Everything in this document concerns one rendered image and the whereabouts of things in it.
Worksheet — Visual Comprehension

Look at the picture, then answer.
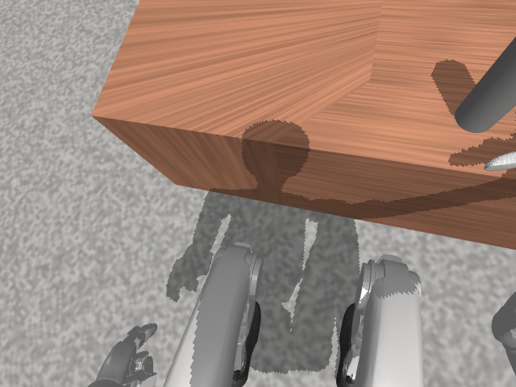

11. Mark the right robot hand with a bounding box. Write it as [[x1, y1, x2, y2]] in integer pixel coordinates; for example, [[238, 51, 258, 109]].
[[485, 152, 516, 171]]

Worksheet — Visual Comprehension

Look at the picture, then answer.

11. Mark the can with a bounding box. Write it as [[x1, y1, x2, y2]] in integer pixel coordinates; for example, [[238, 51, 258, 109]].
[[455, 36, 516, 133]]

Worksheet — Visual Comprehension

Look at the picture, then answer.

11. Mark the left robot foot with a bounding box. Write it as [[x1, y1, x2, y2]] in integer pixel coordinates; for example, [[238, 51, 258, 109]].
[[231, 301, 261, 387]]

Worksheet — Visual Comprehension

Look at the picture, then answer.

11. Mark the left robot hand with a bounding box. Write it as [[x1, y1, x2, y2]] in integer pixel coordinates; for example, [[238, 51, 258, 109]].
[[96, 323, 157, 387]]

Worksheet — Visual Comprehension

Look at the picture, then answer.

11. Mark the right robot foot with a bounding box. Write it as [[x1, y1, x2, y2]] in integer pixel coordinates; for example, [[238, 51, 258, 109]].
[[336, 303, 356, 387]]

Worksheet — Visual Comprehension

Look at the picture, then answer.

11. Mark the right robot arm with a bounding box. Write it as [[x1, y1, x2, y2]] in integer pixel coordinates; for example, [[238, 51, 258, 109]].
[[492, 292, 516, 376]]

